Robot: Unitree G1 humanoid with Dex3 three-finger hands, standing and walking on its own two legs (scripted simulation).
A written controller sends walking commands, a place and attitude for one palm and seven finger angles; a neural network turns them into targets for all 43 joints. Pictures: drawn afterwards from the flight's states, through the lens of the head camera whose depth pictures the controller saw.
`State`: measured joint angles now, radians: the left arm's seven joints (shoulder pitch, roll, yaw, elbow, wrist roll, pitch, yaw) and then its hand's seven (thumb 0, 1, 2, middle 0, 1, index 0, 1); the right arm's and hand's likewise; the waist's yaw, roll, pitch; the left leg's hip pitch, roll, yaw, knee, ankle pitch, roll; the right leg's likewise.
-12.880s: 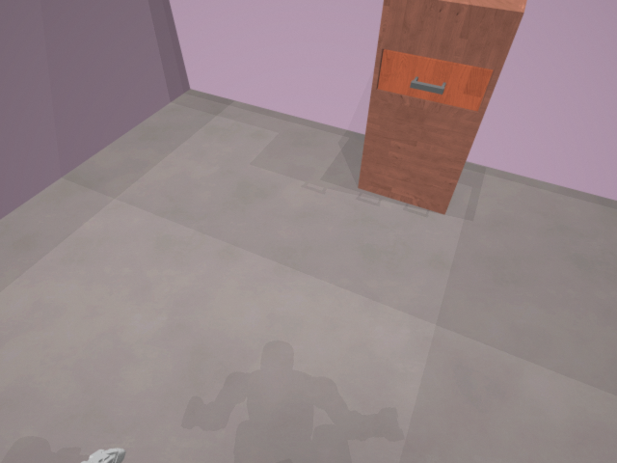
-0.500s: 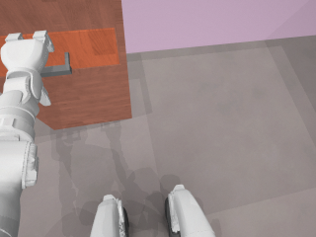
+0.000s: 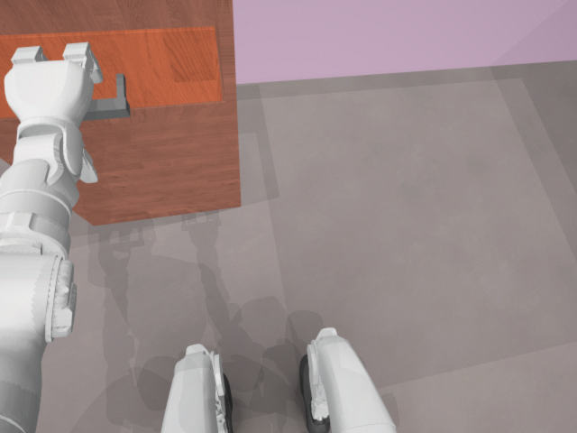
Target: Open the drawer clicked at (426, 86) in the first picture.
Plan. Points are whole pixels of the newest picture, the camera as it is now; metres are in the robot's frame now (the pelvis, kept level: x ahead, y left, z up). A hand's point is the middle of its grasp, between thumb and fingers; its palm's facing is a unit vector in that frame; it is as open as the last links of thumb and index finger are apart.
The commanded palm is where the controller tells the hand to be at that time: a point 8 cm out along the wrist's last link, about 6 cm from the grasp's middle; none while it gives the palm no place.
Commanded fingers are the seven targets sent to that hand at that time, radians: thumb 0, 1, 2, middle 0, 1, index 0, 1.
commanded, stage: lower the fingers behind the handle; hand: left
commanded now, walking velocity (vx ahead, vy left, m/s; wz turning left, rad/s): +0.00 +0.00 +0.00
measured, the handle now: (83, 97) +0.59 +0.24 -0.03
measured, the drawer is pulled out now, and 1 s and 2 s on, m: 0.00 0.00 0.00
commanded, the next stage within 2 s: close the thumb around the handle in 0.94 s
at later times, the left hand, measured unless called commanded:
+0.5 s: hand (87, 135) +0.55 +0.24 -0.06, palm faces -0.01 +0.00 -1.00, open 13.8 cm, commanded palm +0.55 +0.20 -0.01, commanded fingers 0.00 -0.50 0.30 -0.30 -1.20 -0.30 -1.20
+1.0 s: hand (87, 133) +0.55 +0.24 -0.06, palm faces -0.02 +0.00 -1.00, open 13.7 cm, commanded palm +0.55 +0.21 -0.01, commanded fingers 0.00 -0.50 0.30 -0.30 -1.20 -0.30 -1.20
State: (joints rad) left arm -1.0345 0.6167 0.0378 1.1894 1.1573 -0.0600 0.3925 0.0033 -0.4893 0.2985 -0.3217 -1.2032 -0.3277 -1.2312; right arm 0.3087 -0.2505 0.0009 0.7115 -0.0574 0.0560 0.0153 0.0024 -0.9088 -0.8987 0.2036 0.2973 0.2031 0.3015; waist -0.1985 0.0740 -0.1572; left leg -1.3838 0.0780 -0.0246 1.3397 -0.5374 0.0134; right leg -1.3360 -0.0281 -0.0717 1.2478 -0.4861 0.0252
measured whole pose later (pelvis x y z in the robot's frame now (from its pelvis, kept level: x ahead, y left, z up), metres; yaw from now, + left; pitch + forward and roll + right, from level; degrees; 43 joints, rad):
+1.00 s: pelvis -0.03 -0.01 -0.05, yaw -1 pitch +36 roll -6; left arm -1.12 0.69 0.03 1.16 1.17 -0.08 0.35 0.00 -0.49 0.30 -0.33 -1.22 -0.34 -1.24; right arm 0.30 -0.26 0.02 0.69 -0.05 0.02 0.01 0.00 -0.91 -0.90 0.20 0.30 0.20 0.30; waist -0.21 0.08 -0.15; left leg -1.61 0.08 -0.05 1.54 -0.56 0.01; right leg -1.56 -0.03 -0.08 1.45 -0.52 0.01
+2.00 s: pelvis -0.01 +0.00 -0.04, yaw -1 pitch +36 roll -6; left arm -1.04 0.67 0.06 1.11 1.15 -0.07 0.34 0.00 0.81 0.84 -0.39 -1.35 -0.41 -1.34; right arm 0.29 -0.26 0.01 0.68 -0.05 0.05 0.01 0.00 -0.91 -0.90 0.20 0.30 0.20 0.30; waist -0.20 0.08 -0.15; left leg -1.55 0.08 -0.04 1.50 -0.58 0.01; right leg -1.51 -0.02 -0.07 1.41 -0.52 0.02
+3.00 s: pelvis +0.01 +0.00 +0.00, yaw +0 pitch +31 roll -3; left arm -0.67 0.46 0.05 0.97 1.14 -0.10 0.53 0.01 0.80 0.83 -0.41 -1.35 -0.42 -1.35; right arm 0.24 -0.25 -0.05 0.73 -0.06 0.07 0.02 0.00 -0.91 -0.90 0.20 0.30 0.20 0.30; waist -0.10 0.06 -0.18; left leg -1.33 0.07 0.01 1.37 -0.58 0.01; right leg -1.31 -0.02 -0.03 1.31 -0.53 0.03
